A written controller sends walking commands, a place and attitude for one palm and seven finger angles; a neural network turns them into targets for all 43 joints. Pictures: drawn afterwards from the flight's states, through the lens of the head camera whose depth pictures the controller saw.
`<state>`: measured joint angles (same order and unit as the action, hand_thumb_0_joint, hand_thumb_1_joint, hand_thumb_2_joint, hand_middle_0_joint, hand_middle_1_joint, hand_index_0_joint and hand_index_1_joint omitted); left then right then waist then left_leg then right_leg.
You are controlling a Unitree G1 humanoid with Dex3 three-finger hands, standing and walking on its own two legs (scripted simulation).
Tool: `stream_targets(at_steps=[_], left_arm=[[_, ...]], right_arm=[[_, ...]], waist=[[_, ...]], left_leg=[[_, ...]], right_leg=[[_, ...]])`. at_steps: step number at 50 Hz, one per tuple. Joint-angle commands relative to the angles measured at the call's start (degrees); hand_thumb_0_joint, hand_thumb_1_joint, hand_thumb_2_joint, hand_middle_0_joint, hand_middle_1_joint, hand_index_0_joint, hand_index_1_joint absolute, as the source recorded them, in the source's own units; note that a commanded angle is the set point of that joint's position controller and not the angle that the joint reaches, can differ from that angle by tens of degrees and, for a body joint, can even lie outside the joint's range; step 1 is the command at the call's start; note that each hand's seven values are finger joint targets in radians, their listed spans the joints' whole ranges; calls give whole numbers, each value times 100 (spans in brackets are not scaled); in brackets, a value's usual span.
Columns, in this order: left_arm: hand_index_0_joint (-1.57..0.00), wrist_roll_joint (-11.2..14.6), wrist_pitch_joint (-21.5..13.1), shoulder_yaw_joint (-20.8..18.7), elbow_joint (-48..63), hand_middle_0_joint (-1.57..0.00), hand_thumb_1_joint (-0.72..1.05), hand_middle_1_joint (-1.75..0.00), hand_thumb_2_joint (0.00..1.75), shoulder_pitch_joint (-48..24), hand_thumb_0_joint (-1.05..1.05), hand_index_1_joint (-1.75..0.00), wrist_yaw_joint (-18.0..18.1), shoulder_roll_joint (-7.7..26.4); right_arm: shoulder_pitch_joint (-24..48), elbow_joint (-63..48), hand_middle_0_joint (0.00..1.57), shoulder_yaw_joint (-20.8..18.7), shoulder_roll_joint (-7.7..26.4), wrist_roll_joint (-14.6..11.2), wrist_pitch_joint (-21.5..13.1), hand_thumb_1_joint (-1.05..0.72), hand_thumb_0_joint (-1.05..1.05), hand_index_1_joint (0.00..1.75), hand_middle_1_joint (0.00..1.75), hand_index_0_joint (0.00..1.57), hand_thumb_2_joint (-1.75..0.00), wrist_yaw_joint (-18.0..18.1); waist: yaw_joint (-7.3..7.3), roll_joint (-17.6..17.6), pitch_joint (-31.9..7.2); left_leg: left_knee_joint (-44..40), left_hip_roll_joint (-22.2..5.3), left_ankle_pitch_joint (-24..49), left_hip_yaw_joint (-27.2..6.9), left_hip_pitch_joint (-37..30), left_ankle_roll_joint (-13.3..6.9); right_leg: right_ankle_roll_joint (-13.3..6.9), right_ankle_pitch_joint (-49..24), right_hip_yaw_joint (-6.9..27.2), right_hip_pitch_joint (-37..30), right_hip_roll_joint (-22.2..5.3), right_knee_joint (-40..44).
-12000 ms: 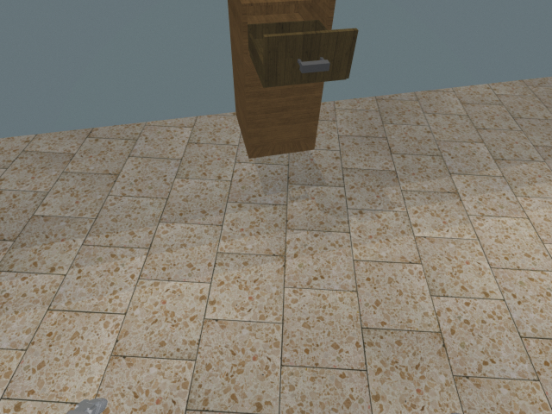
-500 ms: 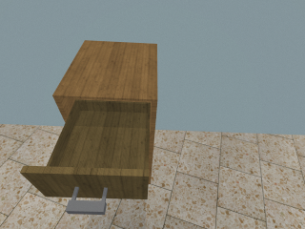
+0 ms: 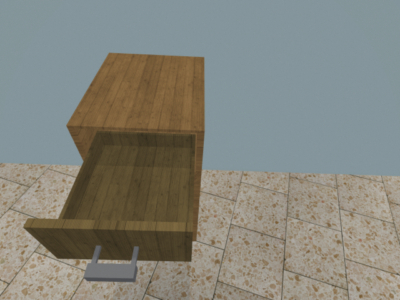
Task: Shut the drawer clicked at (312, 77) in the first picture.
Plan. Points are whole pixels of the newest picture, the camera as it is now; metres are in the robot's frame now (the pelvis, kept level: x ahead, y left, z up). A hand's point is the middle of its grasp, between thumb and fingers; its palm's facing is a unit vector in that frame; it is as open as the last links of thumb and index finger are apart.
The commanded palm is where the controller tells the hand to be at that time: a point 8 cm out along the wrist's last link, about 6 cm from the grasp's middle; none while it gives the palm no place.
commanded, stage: shuffle to correct the standing spot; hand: left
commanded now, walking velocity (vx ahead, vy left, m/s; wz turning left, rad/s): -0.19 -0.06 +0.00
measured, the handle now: (114, 261) +0.22 +0.20 -0.09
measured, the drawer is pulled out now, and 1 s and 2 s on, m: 0.30 0.30 0.30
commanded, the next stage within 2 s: come to a stop and stand still in 0.04 s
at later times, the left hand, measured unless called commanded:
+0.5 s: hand out of the picture -0.02 +0.14 -0.18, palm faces +0.02 -0.98 -0.19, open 7.4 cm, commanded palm none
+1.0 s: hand out of the picture -0.02 +0.14 -0.18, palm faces +0.02 -0.98 -0.18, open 7.4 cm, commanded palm none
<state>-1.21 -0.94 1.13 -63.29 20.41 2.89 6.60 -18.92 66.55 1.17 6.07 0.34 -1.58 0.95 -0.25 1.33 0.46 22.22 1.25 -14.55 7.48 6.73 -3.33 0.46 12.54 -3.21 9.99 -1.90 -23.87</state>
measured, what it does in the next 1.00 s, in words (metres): stands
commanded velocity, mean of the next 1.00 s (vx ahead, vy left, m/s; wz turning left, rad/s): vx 0.00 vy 0.01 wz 0.00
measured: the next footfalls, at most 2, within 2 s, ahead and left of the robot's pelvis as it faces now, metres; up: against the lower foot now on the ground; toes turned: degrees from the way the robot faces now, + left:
none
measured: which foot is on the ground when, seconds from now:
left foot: down 0.00-1.00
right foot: down 0.00-1.00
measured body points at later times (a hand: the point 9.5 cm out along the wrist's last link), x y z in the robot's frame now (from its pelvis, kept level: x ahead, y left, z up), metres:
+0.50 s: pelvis -0.01 -0.03 +0.00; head -0.01 -0.02 +0.45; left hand -0.02 +0.19 -0.16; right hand -0.04 -0.24 -0.16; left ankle -0.02 +0.07 -0.74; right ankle +0.00 -0.12 -0.74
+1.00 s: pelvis -0.01 -0.02 -0.01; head +0.00 -0.03 +0.44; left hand -0.02 +0.19 -0.17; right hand -0.02 -0.22 -0.17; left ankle -0.02 +0.07 -0.74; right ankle +0.00 -0.12 -0.74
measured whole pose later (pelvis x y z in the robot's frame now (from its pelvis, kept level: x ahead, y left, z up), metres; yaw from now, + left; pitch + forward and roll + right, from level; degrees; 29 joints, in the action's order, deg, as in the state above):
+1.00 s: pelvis -0.01 -0.02 -0.01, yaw +1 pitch +0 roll +0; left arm -1.2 -1.1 1.4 -63.2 19.3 2.5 6.3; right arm -19.4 61.4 1.1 7.4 1.1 -0.9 1.0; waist -1.2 -1.7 0.4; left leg 30.4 -0.9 -17.8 5.7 12.6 -1.8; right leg -1.3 15.2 -5.1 14.1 -0.5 -29.4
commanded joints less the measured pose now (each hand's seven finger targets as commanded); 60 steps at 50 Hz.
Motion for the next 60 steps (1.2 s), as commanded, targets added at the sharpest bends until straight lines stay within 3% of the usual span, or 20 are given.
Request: stream_targets(at_steps=[1,4,7,12,15,19,21,27,37,40,41,42,43,44,45,48,54,55,58,60], left_arm=[[-20,30,-8,-130,238,-20,90,-30,90,403,0,-30,23,505],[-20,27,46,-190,382,-20,90,-30,90,344,0,-30,31,567],[-20,5,115,-251,536,-20,90,-30,90,250,0,-30,22,594],[-20,-8,41,-208,472,-20,90,-30,90,228,0,-30,0,593],[-20,-11,-20,-196,419,-20,90,-30,90,134,0,-30,-25,689],[-20,6,-49,-224,399,-20,90,-30,90,155,0,-30,-38,749],[-20,16,-51,-205,383,-20,90,-30,90,172,0,-30,-37,710],[-20,40,-85,-128,244,-20,90,-30,90,315,0,-30,-24,585],[-20,43,-97,-90,117,-20,90,-30,90,470,0,-30,-12,475],[-20,40,-83,-79,103,-20,90,-30,90,460,0,-30,-15,443],[-20,-24,-193,-78,-138,-20,90,-30,90,655,0,-30,156,680],[-20,39,-218,-136,137,-20,90,-30,90,444,0,-30,100,922],[-20,40,-221,-128,235,-20,90,-30,90,135,0,-30,44,865],[-20,36,-212,-130,294,-20,90,-30,90,49,0,-30,20,750],[-20,22,-166,-112,327,-20,90,-30,90,-43,0,-30,-8,693],[-20,34,-123,-86,269,-20,90,-30,90,100,0,-30,-39,512],[-20,55,-92,-82,261,-20,90,-30,90,98,0,-30,-47,529],[-20,59,-77,-77,260,-20,90,-30,90,87,0,-30,-52,543],[-20,62,-81,-104,307,-20,90,-30,90,84,0,-30,-40,611],[-20,65,-65,-95,302,-20,90,-30,90,26,0,-30,-40,618]], right_arm=[[-373,-165,20,-168,608,-38,-68,-90,0,30,30,20,-90,82],[-281,-266,20,-247,680,-48,-33,-90,0,30,30,20,-90,104],[-146,-400,20,-341,775,-40,46,-90,0,30,30,20,-90,108],[-63,-391,20,-285,623,-2,80,-90,0,30,30,20,-90,17],[-285,-273,20,-231,550,29,114,-90,0,30,30,20,-90,-26],[-448,-205,20,-176,563,59,102,-90,0,30,30,20,-90,-36],[-426,-188,20,-142,565,45,75,-90,0,30,30,20,-90,-20],[-489,-109,20,-84,561,-1,0,-90,0,30,30,20,-90,29],[-561,1,20,-79,476,-22,-24,-90,0,30,30,20,-90,63],[-565,0,20,-81,426,-23,-6,-90,0,30,30,20,-90,67],[301,-520,20,-99,695,-2,-67,-90,0,30,30,20,-90,19],[-159,-654,20,-120,398,21,50,-90,0,30,30,20,-90,24],[-412,-602,20,-122,424,45,53,-90,0,30,30,20,-90,0],[-581,-610,20,-127,426,68,29,-90,0,30,30,20,-90,-6],[-607,-633,20,-111,443,82,19,-90,0,30,30,20,-90,-2],[-514,-725,20,-83,590,59,-19,-90,0,30,30,20,-90,29],[-495,-652,20,-50,715,48,-61,-90,0,30,30,20,-90,45],[-460,-604,20,-58,724,56,-68,-90,0,30,30,20,-90,50],[-441,-551,20,-54,772,48,-74,-90,0,30,30,20,-90,60],[-400,-483,20,-57,757,54,-65,-90,0,30,30,20,-90,63]], waist=[[38,-309,393],[36,-350,256],[34,-410,300],[50,-37,275],[-46,282,469],[-18,127,570],[16,-202,595],[47,-140,408],[31,-152,422],[24,-162,638],[254,-419,988],[-124,-420,312],[-220,-396,123],[-249,-456,112],[-223,-607,261],[-81,-284,438],[-15,55,446],[-3,-168,461],[-1,-11,220],[-5,-107,345]], left_leg=[[-451,-996,1819,-871,115,80],[-283,-1094,2294,-884,25,45],[-244,-1251,2137,-976,184,-31],[-322,-853,-351,-818,718,59],[-237,-617,-593,-682,602,114],[-185,-568,-376,-613,592,140],[-282,-650,-146,-680,601,136],[-351,-786,520,-764,466,127],[-387,-823,572,-718,332,130],[-473,-820,342,-737,440,131],[775,-790,485,-450,1136,365],[695,-522,-566,-647,794,340],[626,-523,-470,-677,599,305],[475,-567,-262,-733,578,247],[266,-689,-368,-786,697,194],[-64,-803,-241,-1013,1094,73],[-153,-768,379,-958,873,55],[-170,-796,632,-942,751,54],[-50,-794,1041,-860,532,69],[-83,-799,1213,-850,495,76]], right_leg=[[-182,-932,469,374,-453,94],[-164,-964,455,504,-414,-137],[-157,-669,424,699,-322,-377],[-247,65,759,495,-429,209],[-332,1146,1005,813,-532,790],[-388,1207,1040,855,-582,900],[-391,649,897,760,-531,720],[-357,-446,660,319,-483,464],[-328,-589,609,260,-430,479],[-334,-380,607,376,-392,535],[-206,-2259,793,449,-785,320],[-454,-411,1193,473,-995,555],[-558,967,1059,759,-839,546],[-539,1095,901,881,-669,377],[-483,1032,717,905,-535,268],[-418,385,567,482,-343,17],[-375,-239,519,236,-381,-56],[-370,-360,509,283,-372,-94],[-359,-705,498,104,-415,-123],[-354,-809,483,144,-407,-124]])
